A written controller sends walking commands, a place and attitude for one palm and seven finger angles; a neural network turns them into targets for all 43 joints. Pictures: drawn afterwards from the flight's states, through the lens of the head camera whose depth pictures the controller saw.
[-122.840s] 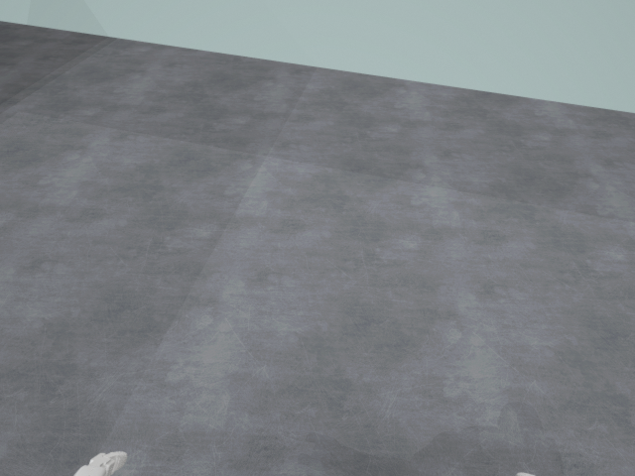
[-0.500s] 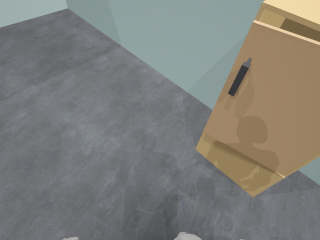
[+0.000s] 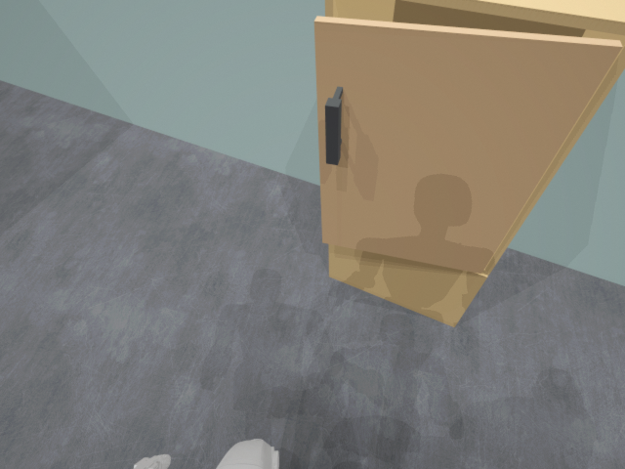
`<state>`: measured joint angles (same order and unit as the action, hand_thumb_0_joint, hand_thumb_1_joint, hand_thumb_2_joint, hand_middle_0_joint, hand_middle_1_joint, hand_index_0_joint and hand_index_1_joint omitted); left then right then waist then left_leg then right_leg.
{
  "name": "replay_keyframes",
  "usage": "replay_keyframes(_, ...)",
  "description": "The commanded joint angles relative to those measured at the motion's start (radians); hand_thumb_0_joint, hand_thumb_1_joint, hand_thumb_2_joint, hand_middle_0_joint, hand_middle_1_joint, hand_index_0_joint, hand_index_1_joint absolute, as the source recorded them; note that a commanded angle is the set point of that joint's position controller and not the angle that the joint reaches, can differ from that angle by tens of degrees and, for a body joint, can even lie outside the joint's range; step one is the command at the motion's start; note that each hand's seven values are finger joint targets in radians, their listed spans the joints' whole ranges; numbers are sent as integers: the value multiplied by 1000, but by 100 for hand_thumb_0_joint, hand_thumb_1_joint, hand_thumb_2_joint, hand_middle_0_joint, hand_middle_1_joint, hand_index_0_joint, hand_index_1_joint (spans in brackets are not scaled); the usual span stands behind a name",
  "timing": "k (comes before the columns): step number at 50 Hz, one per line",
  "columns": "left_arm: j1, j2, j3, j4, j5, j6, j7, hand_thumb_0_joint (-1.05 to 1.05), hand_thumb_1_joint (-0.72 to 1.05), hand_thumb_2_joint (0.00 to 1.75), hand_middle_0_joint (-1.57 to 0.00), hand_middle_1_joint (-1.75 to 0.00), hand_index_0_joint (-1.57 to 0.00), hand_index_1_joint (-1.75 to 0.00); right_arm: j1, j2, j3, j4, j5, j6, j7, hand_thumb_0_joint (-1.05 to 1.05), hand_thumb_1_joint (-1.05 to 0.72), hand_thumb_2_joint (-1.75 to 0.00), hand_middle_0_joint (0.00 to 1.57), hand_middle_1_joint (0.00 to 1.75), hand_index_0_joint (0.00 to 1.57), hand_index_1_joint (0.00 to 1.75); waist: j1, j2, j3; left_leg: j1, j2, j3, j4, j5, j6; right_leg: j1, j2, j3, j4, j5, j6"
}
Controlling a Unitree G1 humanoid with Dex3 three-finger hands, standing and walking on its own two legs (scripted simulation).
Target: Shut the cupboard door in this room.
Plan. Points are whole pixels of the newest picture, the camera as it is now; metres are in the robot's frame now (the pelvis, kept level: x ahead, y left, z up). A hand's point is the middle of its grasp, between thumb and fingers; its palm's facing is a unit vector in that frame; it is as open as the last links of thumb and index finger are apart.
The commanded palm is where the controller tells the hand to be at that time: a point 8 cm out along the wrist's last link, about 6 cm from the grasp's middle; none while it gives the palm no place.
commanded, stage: turn to face it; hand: left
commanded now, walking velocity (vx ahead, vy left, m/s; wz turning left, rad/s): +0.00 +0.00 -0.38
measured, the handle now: (335, 126) +0.67 -0.01 +0.03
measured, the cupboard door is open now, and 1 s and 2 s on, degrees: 11 11 11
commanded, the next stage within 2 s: take the last steps up to it in 0.36 s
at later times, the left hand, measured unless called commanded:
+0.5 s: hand out of the picture +0.13 +0.21 -0.16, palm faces -0.15 -0.96 -0.23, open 7.4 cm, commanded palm none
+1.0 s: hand (223, 440) +0.18 +0.16 -0.18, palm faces -0.25 -0.96 -0.13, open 7.4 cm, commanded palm none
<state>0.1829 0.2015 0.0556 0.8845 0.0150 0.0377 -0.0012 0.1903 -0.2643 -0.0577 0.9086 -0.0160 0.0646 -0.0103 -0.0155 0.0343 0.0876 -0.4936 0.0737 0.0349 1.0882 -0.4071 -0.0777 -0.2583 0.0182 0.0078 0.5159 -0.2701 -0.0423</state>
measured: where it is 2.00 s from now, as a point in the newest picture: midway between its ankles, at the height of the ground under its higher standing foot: outside the picture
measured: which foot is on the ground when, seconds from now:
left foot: up 0.00-0.20, down 0.22-0.54, up 0.56-0.82, down 0.84-1.00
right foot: down 0.00-0.22, up 0.24-0.52, down 0.54-0.84, up 0.86-1.00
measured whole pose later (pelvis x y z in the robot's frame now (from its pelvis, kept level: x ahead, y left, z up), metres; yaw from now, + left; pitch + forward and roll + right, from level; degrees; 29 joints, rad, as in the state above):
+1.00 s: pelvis +0.10 -0.01 +0.00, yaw -16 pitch +0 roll -1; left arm 0.25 0.20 0.07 1.04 0.02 0.04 -0.03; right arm 0.34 -0.16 0.00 0.99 -0.04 -0.04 -0.03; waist -0.03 -0.06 0.02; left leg -0.21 0.06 0.12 0.48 -0.28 0.00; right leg -0.43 -0.01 -0.01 1.04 -0.38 -0.02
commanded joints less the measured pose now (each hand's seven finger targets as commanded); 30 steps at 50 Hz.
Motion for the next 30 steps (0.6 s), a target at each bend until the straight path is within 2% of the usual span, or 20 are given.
replay_keyframes(1, 42, 210, 52, -59, 8, -26, 13, 0, 90, 90, -20, -30, -20, -30, -17, -46, -12, -79, 0, -26, -6, 0, -90, -90, 20, 30, 20, 30, 30, -145, -130, -30, -9, -15, -88, 28, -9, 122, -232, 249, -162, 383, -145)
replay_keyframes(6, 27, 220, 61, -50, 14, -20, 13, 0, 90, 90, -20, -30, -20, -30, -10, -35, -7, -85, 8, -42, -15, 0, -90, -90, 20, 30, 20, 30, 23, -164, -126, 95, -35, -12, -346, 1, 10, 84, -240, 311, -121, 411, -154)
replay_keyframes(7, 13, 216, 60, -50, 11, -17, 13, 0, 90, 90, -20, -30, -20, -30, 24, -33, -5, -74, 9, -46, -18, 0, -90, -90, 20, 30, 20, 30, 6, -174, -132, 158, -43, -9, -434, 57, 14, 54, -221, 307, -97, 402, -132)
replay_keyframes(9, -8, 184, 52, -50, 0, -10, 10, 0, 90, 90, -20, -30, -20, -30, 92, -53, -5, -43, 9, -59, -23, 0, -90, -90, 20, 30, 20, 30, -27, -123, -132, 365, -29, -15, -651, 227, 29, -83, -150, 265, -33, 275, -58)
replay_keyframes(10, 18, 129, 43, -56, -7, -7, 8, 0, 90, 90, -20, -30, -20, -30, 117, -119, -12, -40, -1, -73, -26, 0, -90, -90, 20, 30, 20, 30, -28, 69, -161, 450, 127, -178, -752, 297, 81, -172, -42, 178, 88, 93, -6)
replay_keyframes(11, 51, 93, 36, -62, -11, -4, 2, 0, 90, 90, -20, -30, -20, -30, 111, -194, -24, -51, -10, -70, -31, 0, -90, -90, 20, 30, 20, 30, -14, 290, -149, 445, 329, -380, -801, 403, 189, -253, 45, 44, 289, -270, 44)
replay_keyframes(12, 28, 121, 38, -63, -3, 1, 2, 0, 90, 90, -20, -30, -20, -30, 98, -188, -20, -61, -18, -61, -33, 0, -90, -90, 20, 30, 20, 30, -23, 205, -111, 321, 370, -375, -813, 363, 253, -211, 15, 61, 451, -330, 45)
replay_keyframes(13, 24, 119, 41, -61, 4, 2, -4, 0, 90, 90, -20, -30, -20, -30, 63, -154, -8, -69, -20, -66, -37, 0, -90, -90, 20, 30, 20, 30, 0, 137, -77, 280, 340, -350, -822, 385, 265, -221, -6, 64, 525, -288, 48)
replay_keyframes(14, 28, 120, 47, -41, 11, 5, -8, 0, 90, 90, -20, -30, -20, -30, 49, -134, -3, -66, -22, -71, -40, 0, -90, -90, 20, 30, 20, 30, 11, 180, -81, 295, 300, -297, -807, 494, 245, -246, -13, 60, 577, -251, 63)
replay_keyframes(15, 29, 121, 49, -33, 8, 8, -12, 0, 90, 90, -20, -30, -20, -30, 32, -116, 2, -69, -20, -70, -42, 0, -90, -90, 20, 30, 20, 30, 19, 165, -75, 304, 268, -218, -781, 564, 238, -244, -23, 51, 594, -226, 69)
replay_keyframes(16, 33, 108, 45, -31, 4, 9, -14, 0, 90, 90, -20, -30, -20, -30, 24, -108, 4, -68, -20, -69, -42, 0, -90, -90, 20, 30, 20, 30, 23, 154, -87, 329, 245, -152, -754, 623, 233, -234, -29, 35, 565, -218, 73)
replay_keyframes(18, 18, 86, 32, -31, 1, 7, -18, 0, 90, 90, -20, -30, -20, -30, 42, -107, 2, -53, -18, -68, -43, 0, -90, -90, 20, 30, 20, 30, 12, 146, -110, 376, 215, -87, -714, 710, 223, -196, -25, -10, 453, -215, 73)
replay_keyframes(21, -6, 64, 22, -33, 0, 3, -18, 0, 90, 90, -20, -30, -20, -30, 86, -124, -13, -21, -18, -60, -37, 0, -90, -90, 20, 30, 20, 30, -15, 179, -139, 427, 221, -64, -680, 701, 220, -137, -16, -58, 272, -197, 69)
replay_keyframes(23, 15, 65, 20, -19, 0, -3, -15, 0, 90, 90, -20, -30, -20, -30, 91, -121, -16, -3, -13, -55, -33, 0, -90, -90, 20, 30, 20, 30, -6, 156, -127, 377, 218, -64, -655, 645, 208, -41, -5, -74, 135, -116, 58)
replay_keyframes(25, 105, 87, 30, 15, 2, -10, -17, 0, 90, 90, -20, -30, -20, -30, 67, -125, -22, -4, -6, -51, -28, 0, -90, -90, 20, 30, 20, 30, 33, 88, -164, 297, 179, -19, -584, 407, 146, 124, -8, -69, -78, 74, 45)
replay_keyframes(26, 141, 139, 40, 27, 10, -18, -14, 0, 90, 90, -20, -30, -20, -30, 61, -92, -20, -9, 3, -51, -23, 0, -90, -90, 20, 30, 20, 30, 51, -48, -166, 179, 113, 40, -481, 173, 98, 228, -104, 63, -175, 67, 11)
replay_keyframes(27, 162, 229, 56, 44, 18, -25, -5, 0, 90, 90, -20, -30, -20, -30, 24, -22, -3, -41, 5, -52, -16, 0, -90, -90, 20, 30, 20, 30, 70, -328, -112, -49, -24, 135, -310, -161, 42, 284, -305, 357, -262, 40, -89)
replay_keyframes(28, 199, 249, 56, 50, 9, -25, 0, 0, 90, 90, -20, -30, -20, -30, -38, -46, -1, -63, -3, -43, -12, 0, -90, -90, 20, 30, 20, 30, 115, -292, -75, -96, -26, 51, -126, -253, 46, 213, -394, 436, -315, -45, -189)
replay_keyframes(29, 161, 230, 56, 40, 13, -25, 7, 0, 90, 90, -20, -30, -20, -30, -45, -42, -7, -59, -4, -42, -9, 0, -90, -90, 20, 30, 20, 30, 88, -245, -23, -144, -8, -4, -33, -189, 53, 166, -364, 407, -334, -173, -215)
replay_keyframes(30, 114, 196, 54, 36, 14, -27, 11, 0, 90, 90, -20, -30, -20, -30, -38, -46, -10, -39, -6, -44, -8, 0, -90, -90, 20, 30, 20, 30, 66, -287, 14, -170, 7, -20, 0, -129, 55, 134, -321, 392, -343, -206, -205)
